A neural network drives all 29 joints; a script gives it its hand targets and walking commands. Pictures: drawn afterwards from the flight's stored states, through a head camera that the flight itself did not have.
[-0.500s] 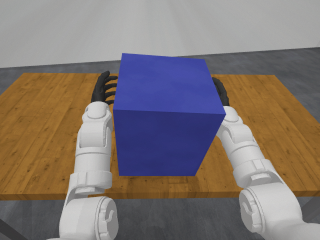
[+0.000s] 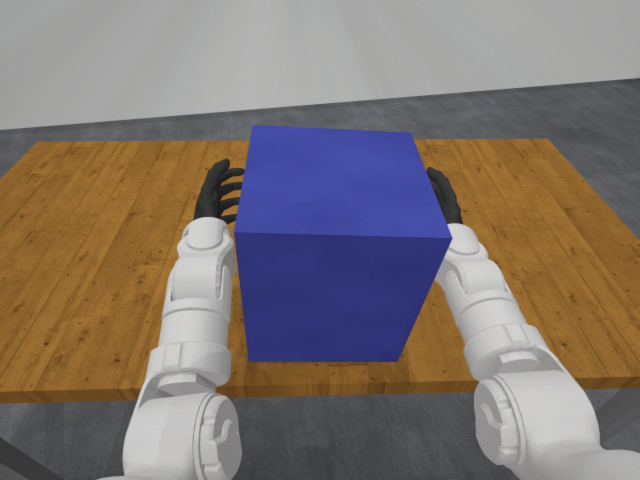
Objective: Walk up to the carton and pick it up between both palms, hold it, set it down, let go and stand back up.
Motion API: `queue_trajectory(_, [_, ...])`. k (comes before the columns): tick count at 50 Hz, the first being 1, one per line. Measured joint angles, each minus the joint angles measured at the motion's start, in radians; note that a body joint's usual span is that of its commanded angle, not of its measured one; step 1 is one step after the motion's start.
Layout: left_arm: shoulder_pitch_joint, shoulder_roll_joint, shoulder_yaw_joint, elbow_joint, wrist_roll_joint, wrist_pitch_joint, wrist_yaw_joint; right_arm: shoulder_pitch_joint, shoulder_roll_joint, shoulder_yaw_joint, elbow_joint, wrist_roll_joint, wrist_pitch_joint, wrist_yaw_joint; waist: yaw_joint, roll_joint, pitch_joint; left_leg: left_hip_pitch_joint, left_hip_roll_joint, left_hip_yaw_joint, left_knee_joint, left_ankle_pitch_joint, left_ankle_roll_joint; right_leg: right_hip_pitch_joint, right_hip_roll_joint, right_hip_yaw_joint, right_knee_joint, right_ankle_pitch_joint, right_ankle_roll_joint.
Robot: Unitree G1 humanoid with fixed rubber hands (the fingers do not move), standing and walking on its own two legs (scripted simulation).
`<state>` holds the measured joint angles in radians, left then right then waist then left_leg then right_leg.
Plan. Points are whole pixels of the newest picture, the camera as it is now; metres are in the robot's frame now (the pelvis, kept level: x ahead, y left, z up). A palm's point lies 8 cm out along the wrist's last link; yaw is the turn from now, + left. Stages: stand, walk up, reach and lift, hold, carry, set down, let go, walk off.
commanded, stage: set down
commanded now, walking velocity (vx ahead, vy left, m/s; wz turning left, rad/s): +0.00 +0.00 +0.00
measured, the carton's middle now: (328, 248) +0.38 -0.03 +0.10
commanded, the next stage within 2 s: none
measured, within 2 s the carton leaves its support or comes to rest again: rests again in 1.16 s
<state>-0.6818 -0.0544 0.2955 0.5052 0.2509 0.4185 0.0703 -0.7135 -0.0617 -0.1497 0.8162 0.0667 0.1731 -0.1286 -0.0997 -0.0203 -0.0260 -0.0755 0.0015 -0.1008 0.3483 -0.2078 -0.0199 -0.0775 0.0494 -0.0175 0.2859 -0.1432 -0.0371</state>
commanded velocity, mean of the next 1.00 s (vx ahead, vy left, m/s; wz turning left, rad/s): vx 0.00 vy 0.00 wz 0.00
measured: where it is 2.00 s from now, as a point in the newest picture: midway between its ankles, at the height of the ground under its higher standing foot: outside the picture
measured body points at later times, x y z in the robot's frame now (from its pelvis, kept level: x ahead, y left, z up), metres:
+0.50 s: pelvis +0.00 +0.00 +0.00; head -0.02 +0.02 +0.45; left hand +0.41 +0.11 +0.13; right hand +0.38 -0.19 +0.11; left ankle -0.01 +0.13 -0.75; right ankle +0.01 -0.10 -0.75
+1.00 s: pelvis +0.00 +0.00 +0.00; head +0.00 +0.01 +0.45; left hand +0.41 +0.11 +0.10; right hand +0.38 -0.19 +0.09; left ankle -0.01 +0.13 -0.75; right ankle +0.01 -0.09 -0.75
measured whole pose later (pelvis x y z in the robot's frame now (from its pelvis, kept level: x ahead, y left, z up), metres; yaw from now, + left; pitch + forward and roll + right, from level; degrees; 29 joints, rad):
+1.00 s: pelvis +0.00 +0.00 +0.00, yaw +0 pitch +1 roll -1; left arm -0.60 -0.07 0.25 0.58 0.23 0.26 0.10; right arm -0.61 -0.03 -0.23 0.81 -0.05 0.05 -0.08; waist -0.09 -0.02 -0.04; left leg -0.16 0.00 -0.09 0.34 -0.20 -0.02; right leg -0.16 0.04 -0.03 0.28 -0.13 -0.04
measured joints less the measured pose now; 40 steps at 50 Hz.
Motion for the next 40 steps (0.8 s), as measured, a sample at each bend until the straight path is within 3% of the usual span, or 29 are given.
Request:
queue_trajectory(7, [0.022, 0.004, -0.017, -0.017, -0.021, -0.022, 0.010, 0.012, 0.001, 0.007, -0.022, -0.003, -0.013, 0.000, 0.012, 0.002, -0.002, -0.022, 0.002, -0.001, -0.001, 0.004, -0.003, -0.023, 0.001, -0.004, 0.002, 0.002, -0.003])
queue_trajectory(24, [0.027, 0.004, -0.041, 0.047, -0.014, -0.066, 0.018, 0.048, 0.025, -0.062, -0.005, -0.058, -0.050, 0.024, -0.007, -0.005, -0.023, -0.054, -0.003, -0.003, -0.003, 0.007, 0.000, -0.051, -0.005, -0.012, -0.004, 0.004, 0.001])
queue_trajectory(40, [0.064, -0.020, -0.037, 0.054, -0.016, -0.125, 0.030, 0.083, 0.018, -0.054, -0.012, -0.079, -0.092, 0.042, 0.009, 0.012, -0.013, -0.068, 0.002, 0.017, -0.005, 0.005, 0.002, -0.071, -0.003, 0.000, -0.005, 0.008, 0.002])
